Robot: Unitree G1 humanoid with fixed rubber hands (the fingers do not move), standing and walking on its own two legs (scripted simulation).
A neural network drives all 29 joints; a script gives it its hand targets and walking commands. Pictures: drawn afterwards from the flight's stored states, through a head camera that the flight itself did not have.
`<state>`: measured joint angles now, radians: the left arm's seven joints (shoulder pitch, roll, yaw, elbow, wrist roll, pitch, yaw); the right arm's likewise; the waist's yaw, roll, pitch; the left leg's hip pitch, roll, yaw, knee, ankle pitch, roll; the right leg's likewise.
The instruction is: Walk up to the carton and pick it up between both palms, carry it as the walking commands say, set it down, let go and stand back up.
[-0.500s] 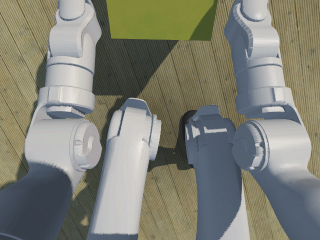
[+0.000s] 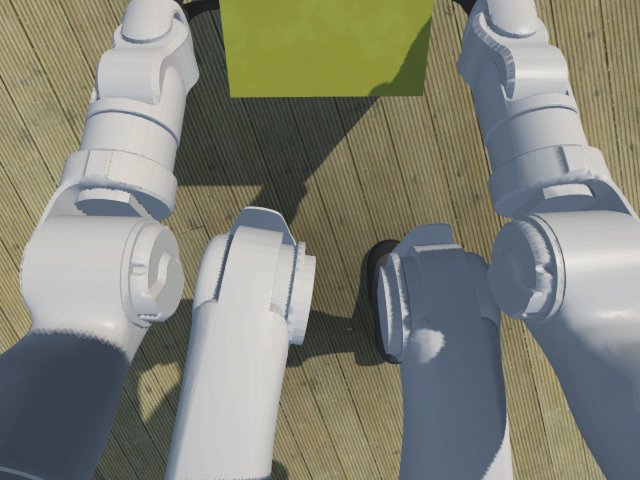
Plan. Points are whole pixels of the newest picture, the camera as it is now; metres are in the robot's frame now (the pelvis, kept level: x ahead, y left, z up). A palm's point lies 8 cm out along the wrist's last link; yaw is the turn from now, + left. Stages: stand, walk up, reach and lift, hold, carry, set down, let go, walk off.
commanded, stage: set down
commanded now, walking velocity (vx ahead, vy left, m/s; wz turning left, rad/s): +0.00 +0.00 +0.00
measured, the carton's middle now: (325, 1) +0.55 +0.04 -0.28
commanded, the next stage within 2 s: none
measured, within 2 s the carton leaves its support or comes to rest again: rests again in 1.08 s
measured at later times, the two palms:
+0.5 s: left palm out of the picture +0.52 +0.19 -0.19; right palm out of the picture +0.54 -0.11 -0.19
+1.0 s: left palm out of the picture +0.52 +0.19 -0.20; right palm out of the picture +0.55 -0.11 -0.20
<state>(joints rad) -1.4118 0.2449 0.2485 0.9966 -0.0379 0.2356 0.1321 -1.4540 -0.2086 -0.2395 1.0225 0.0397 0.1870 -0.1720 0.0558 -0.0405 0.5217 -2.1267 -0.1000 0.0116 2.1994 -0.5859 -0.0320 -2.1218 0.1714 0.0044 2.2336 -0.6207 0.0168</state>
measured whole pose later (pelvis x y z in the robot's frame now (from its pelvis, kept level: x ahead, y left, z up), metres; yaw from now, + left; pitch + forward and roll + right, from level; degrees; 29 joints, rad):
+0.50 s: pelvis +0.00 +0.00 -0.01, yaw +0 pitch +30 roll +1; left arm -1.44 0.27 0.19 1.14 -0.07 0.19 0.11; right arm -1.45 -0.22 -0.21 1.11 0.05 0.16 -0.16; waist 0.05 -0.04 0.46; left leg -2.17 -0.08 0.02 2.24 -0.59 -0.02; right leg -2.16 0.15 -0.01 2.27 -0.63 0.00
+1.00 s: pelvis +0.01 +0.00 -0.02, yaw +0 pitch +31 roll +2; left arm -1.44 0.27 0.26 1.13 -0.04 0.16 0.05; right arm -1.46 -0.22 -0.27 1.11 0.00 0.14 -0.09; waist 0.05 -0.03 0.46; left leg -2.19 -0.06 0.04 2.27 -0.61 0.00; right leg -2.18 0.12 -0.02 2.30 -0.66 -0.02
